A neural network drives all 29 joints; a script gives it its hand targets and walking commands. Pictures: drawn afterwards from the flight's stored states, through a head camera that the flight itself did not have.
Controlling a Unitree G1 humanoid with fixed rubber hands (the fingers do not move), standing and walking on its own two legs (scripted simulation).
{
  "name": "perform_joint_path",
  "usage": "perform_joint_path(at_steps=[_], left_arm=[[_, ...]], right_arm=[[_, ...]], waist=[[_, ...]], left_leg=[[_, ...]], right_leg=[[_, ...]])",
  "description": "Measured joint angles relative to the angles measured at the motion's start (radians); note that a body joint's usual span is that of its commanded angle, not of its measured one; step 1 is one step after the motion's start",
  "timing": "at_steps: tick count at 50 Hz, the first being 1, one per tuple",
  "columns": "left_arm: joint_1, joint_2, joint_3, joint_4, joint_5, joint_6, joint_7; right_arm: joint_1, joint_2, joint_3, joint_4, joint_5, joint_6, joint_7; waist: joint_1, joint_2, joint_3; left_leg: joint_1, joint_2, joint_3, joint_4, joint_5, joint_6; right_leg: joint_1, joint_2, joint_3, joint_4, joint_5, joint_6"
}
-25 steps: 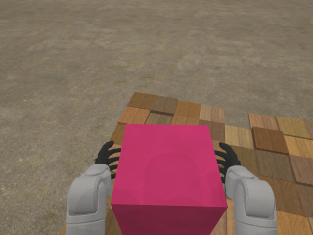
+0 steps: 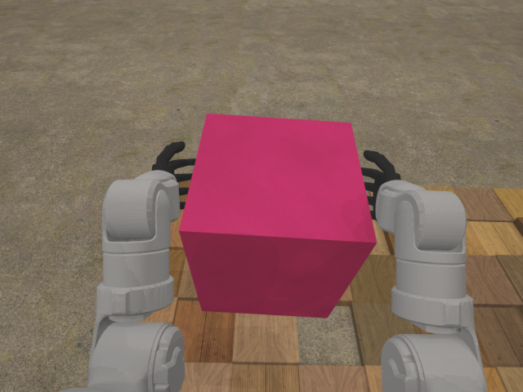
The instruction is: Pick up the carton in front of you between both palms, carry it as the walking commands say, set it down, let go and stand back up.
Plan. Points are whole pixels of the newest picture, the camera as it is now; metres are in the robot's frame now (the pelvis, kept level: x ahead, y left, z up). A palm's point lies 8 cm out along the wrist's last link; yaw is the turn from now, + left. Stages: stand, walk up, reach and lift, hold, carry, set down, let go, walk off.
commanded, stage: carry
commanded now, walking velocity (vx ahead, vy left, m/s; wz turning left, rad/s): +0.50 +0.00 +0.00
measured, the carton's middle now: (271, 223) +0.36 -0.03 +0.08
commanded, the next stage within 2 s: none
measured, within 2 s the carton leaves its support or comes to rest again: neither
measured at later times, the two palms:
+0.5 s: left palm (172, 96) +0.69 +0.14 +0.12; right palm (307, 91) +0.71 -0.15 +0.11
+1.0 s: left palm (195, 21) +1.01 +0.11 +0.16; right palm (301, 19) +1.03 -0.19 +0.17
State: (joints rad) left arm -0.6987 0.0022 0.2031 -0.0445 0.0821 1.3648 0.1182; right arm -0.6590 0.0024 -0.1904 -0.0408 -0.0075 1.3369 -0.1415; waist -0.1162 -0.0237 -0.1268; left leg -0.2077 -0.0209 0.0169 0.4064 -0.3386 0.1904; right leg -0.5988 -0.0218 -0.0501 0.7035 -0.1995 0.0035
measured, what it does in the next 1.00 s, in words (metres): walks ahead: right foot, then left foot 0.03 m higher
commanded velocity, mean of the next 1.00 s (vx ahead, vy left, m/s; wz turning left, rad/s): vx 0.45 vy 0.00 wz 0.00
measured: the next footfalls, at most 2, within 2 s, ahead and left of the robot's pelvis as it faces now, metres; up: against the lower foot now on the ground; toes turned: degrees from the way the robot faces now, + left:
right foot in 0.12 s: +0.21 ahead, -0.10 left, -0.02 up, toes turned -4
left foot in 0.50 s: +0.51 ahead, +0.06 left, +0.01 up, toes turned +4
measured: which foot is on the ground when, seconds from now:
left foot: down 0.00-0.10, up 0.12-0.48, down 0.50-0.86, up 0.88-1.00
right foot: up 0.00-0.10, down 0.12-0.54, up 0.56-0.84, down 0.86-1.00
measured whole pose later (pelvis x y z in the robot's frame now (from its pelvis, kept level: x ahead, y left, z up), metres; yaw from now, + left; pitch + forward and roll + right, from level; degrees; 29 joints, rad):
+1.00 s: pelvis +0.64 -0.05 +0.00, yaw +1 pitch +5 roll +0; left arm -0.81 -0.02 0.27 0.06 0.10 1.32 0.10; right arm -0.87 -0.04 -0.26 0.13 -0.04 1.33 -0.14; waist 0.01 0.01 -0.01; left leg -0.48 -0.01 0.01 1.12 -0.45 0.02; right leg -0.43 0.01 -0.10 0.57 -0.22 -0.06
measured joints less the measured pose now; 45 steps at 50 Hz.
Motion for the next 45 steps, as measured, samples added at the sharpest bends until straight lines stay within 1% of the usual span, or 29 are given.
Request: perform_joint_path(at_steps=[2, 4, 5, 6, 7, 8, 10, 11, 13, 16, 18, 21, 23, 25, 26, 27, 28, 29, 30, 31, 32, 34, 36, 37, 39, 41, 43, 44, 45], left_arm=[[-0.039, 0.007, 0.019, 0.042, 0.005, -0.002, 0.000], [-0.086, 0.015, 0.033, 0.094, 0.007, -0.008, 0.000], [-0.117, 0.019, 0.035, 0.126, 0.007, -0.013, 0.000], [-0.148, 0.021, 0.037, 0.157, 0.008, -0.023, 0.000], [-0.163, 0.020, 0.040, 0.179, 0.009, -0.040, 0.001], [-0.170, 0.019, 0.042, 0.198, 0.008, -0.051, 0.001], [-0.160, 0.018, 0.051, 0.213, 0.000, -0.053, 0.002], [-0.149, 0.018, 0.056, 0.207, -0.006, -0.050, 0.003], [-0.126, 0.015, 0.068, 0.177, -0.020, -0.044, 0.006], [-0.101, 0.000, 0.088, 0.105, -0.031, -0.050, 0.011], [-0.085, -0.016, 0.098, 0.050, -0.033, -0.063, 0.013], [-0.067, -0.033, 0.105, -0.030, -0.037, -0.080, 0.013], [-0.066, -0.037, 0.104, -0.061, -0.041, -0.090, 0.013], [-0.071, -0.032, 0.100, -0.070, -0.043, -0.096, 0.012], [-0.076, -0.020, 0.098, -0.066, -0.047, -0.098, 0.011], [-0.080, -0.007, 0.100, -0.062, -0.050, -0.095, 0.009], [-0.082, 0.005, 0.106, -0.057, -0.052, -0.092, 0.006], [-0.083, 0.011, 0.109, -0.051, -0.053, -0.090, 0.003], [-0.083, 0.010, 0.111, -0.050, -0.050, -0.085, 0.000], [-0.083, 0.002, 0.113, -0.055, -0.043, -0.079, -0.001], [-0.084, -0.009, 0.116, -0.065, -0.034, -0.073, -0.002], [-0.085, -0.030, 0.121, -0.093, -0.014, -0.064, -0.005], [-0.082, -0.047, 0.119, -0.117, 0.008, -0.064, -0.006], [-0.079, -0.054, 0.118, -0.126, 0.018, -0.065, -0.009], [-0.076, -0.061, 0.115, -0.132, 0.032, -0.065, -0.013], [-0.077, -0.058, 0.110, -0.119, 0.043, -0.065, -0.016], [-0.094, -0.047, 0.101, -0.075, 0.051, -0.062, -0.017], [-0.106, -0.043, 0.095, -0.045, 0.054, -0.064, -0.017], [-0.117, -0.039, 0.087, -0.011, 0.058, -0.071, -0.017]], right_arm=[[-0.055, -0.016, -0.001, 0.066, 0.008, -0.008, 0.000], [-0.108, -0.036, -0.003, 0.123, 0.014, -0.010, 0.000], [-0.134, -0.050, -0.006, 0.145, 0.019, -0.009, 0.000], [-0.161, -0.066, -0.010, 0.165, 0.024, -0.010, 0.001], [-0.187, -0.077, -0.015, 0.190, 0.025, -0.017, 0.001], [-0.203, -0.080, -0.024, 0.211, 0.022, -0.020, 0.001], [-0.211, -0.066, -0.036, 0.230, 0.003, -0.011, 0.001], [-0.209, -0.055, -0.041, 0.226, -0.010, -0.002, 0.000], [-0.201, -0.031, -0.051, 0.195, -0.033, 0.012, -0.003], [-0.185, 0.004, -0.072, 0.115, -0.060, 0.017, -0.006], [-0.169, 0.025, -0.084, 0.051, -0.072, 0.011, -0.006], [-0.146, 0.050, -0.093, -0.041, -0.080, -0.002, -0.005], [-0.134, 0.055, -0.091, -0.086, -0.080, -0.011, -0.003], [-0.128, 0.053, -0.083, -0.099, -0.080, -0.021, -0.001], [-0.125, 0.058, -0.078, -0.095, -0.082, -0.035, 0.000], [-0.130, 0.062, -0.065, -0.079, -0.088, -0.046, -0.003], [-0.142, 0.064, -0.055, -0.058, -0.095, -0.052, -0.004], [-0.148, 0.065, -0.049, -0.045, -0.097, -0.054, -0.005], [-0.144, 0.062, -0.045, -0.043, -0.094, -0.051, -0.007], [-0.133, 0.059, -0.043, -0.053, -0.086, -0.047, -0.010], [-0.122, 0.056, -0.043, -0.068, -0.075, -0.043, -0.013], [-0.104, 0.052, -0.048, -0.099, -0.053, -0.041, -0.020], [-0.096, 0.053, -0.056, -0.121, -0.037, -0.043, -0.026], [-0.096, 0.054, -0.061, -0.125, -0.033, -0.043, -0.028], [-0.106, 0.051, -0.071, -0.117, -0.026, -0.043, -0.028], [-0.127, 0.039, -0.072, -0.084, -0.020, -0.040, -0.027], [-0.152, 0.018, -0.069, -0.032, -0.018, -0.036, -0.022], [-0.170, -0.002, -0.063, 0.001, -0.016, -0.033, -0.017], [-0.189, -0.021, -0.060, 0.039, -0.013, -0.033, -0.012]], waist=[[0.002, 0.003, 0.006], [0.023, 0.010, 0.019], [0.039, 0.005, 0.027], [0.059, 0.007, 0.034], [0.084, 0.034, 0.049], [0.103, 0.050, 0.063], [0.132, 0.057, 0.085], [0.142, 0.056, 0.097], [0.158, 0.050, 0.124], [0.176, 0.039, 0.161], [0.184, 0.032, 0.178], [0.192, 0.027, 0.188], [0.191, 0.028, 0.187], [0.179, 0.028, 0.184], [0.163, -0.004, 0.194], [0.146, -0.028, 0.203], [0.122, -0.026, 0.212], [0.097, -0.013, 0.221], [0.074, 0.001, 0.230], [0.055, 0.015, 0.238], [0.040, 0.026, 0.246], [0.015, 0.039, 0.254], [-0.003, 0.047, 0.247], [-0.010, 0.049, 0.239], [-0.015, 0.049, 0.215], [-0.007, 0.047, 0.183], [0.015, 0.029, 0.146], [0.034, 0.038, 0.133], [0.054, 0.056, 0.129]], left_leg=[[0.033, -0.005, -0.003, 0.022, -0.046, -0.025], [0.059, -0.001, 0.000, 0.089, -0.111, -0.076], [0.052, -0.001, 0.009, 0.174, -0.153, -0.100], [0.019, 0.001, 0.010, 0.300, -0.194, -0.111], [-0.034, 0.008, -0.014, 0.451, -0.201, -0.119], [-0.096, 0.004, -0.034, 0.599, -0.185, -0.124], [-0.221, -0.001, -0.037, 0.819, -0.132, -0.131], [-0.278, 0.002, -0.029, 0.876, -0.105, -0.135], [-0.378, 0.017, -0.012, 0.904, -0.065, -0.141], [-0.497, 0.038, 0.006, 0.856, -0.039, -0.147], [-0.552, 0.045, 0.016, 0.778, -0.020, -0.148], [-0.574, 0.038, 0.036, 0.567, 0.072, -0.144], [-0.545, 0.022, 0.062, 0.399, 0.177, -0.134], [-0.477, -0.003, 0.097, 0.245, 0.267, -0.118], [-0.449, -0.023, 0.110, 0.238, 0.268, -0.140], [-0.429, -0.035, 0.125, 0.246, 0.242, -0.151], [-0.414, -0.036, 0.124, 0.253, 0.215, -0.159], [-0.393, -0.036, 0.117, 0.250, 0.194, -0.166], [-0.367, -0.034, 0.107, 0.235, 0.181, -0.175], [-0.336, -0.031, 0.098, 0.214, 0.174, -0.187], [-0.305, -0.026, 0.091, 0.189, 0.169, -0.197], [-0.244, -0.018, 0.081, 0.147, 0.152, -0.205], [-0.190, -0.007, 0.073, 0.117, 0.125, -0.208], [-0.164, -0.001, 0.070, 0.106, 0.109, -0.214], [-0.112, 0.010, 0.066, 0.095, 0.074, -0.241], [-0.061, 0.021, 0.070, 0.104, 0.029, -0.279], [-0.025, 0.024, 0.083, 0.170, -0.012, -0.318], [-0.029, 0.036, 0.079, 0.248, -0.046, -0.295], [-0.057, 0.040, 0.046, 0.365, -0.093, -0.263]], right_leg=[[0.008, 0.000, -0.004, -0.082, 0.058, -0.012], [0.057, 0.005, -0.030, -0.177, 0.132, -0.026], [0.100, 0.003, -0.048, -0.217, 0.153, -0.028], [0.122, 0.006, -0.052, -0.204, 0.124, -0.053], [0.111, 0.022, -0.060, -0.143, 0.060, -0.077], [0.109, 0.032, -0.065, -0.098, 0.006, -0.091], [0.131, 0.040, -0.064, -0.076, -0.051, -0.098], [0.150, 0.041, -0.063, -0.086, -0.059, -0.095], [0.196, 0.042, -0.061, -0.120, -0.079, -0.101], [0.265, 0.041, -0.058, -0.172, -0.105, -0.103], [0.311, 0.040, -0.054, -0.202, -0.128, -0.102], [0.385, 0.040, -0.044, -0.243, -0.168, -0.093], [0.435, 0.042, -0.042, -0.253, -0.205, -0.087], [0.466, 0.041, -0.050, -0.198, -0.247, -0.081], [0.457, 0.014, -0.050, -0.117, -0.257, -0.075], [0.404, -0.005, -0.027, 0.033, -0.178, -0.054], [0.326, 0.005, 0.010, 0.225, -0.188, -0.029], [0.249, 0.025, 0.041, 0.404, -0.214, -0.019], [0.181, 0.040, 0.059, 0.530, -0.227, -0.020], [0.122, 0.047, 0.067, 0.595, -0.231, -0.026], [0.071, 0.047, 0.069, 0.609, -0.227, -0.031], [-0.014, 0.034, 0.070, 0.550, -0.223, -0.034], [-0.065, 0.021, 0.065, 0.404, -0.247, -0.029], [-0.076, 0.017, 0.060, 0.312, -0.227, -0.027], [-0.071, 0.012, 0.047, 0.123, -0.132, -0.026], [-0.029, 0.015, 0.022, -0.051, 0.002, -0.035], [0.056, 0.012, -0.015, -0.190, 0.104, -0.058], [0.075, 0.018, -0.029, -0.184, 0.149, -0.067], [0.077, 0.030, -0.040, -0.136, 0.116, -0.072]])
